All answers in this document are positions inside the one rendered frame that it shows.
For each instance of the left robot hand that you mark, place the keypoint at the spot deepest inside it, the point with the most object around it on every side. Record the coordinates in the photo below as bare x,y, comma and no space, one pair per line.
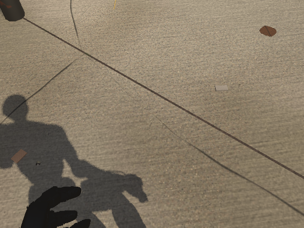
38,214

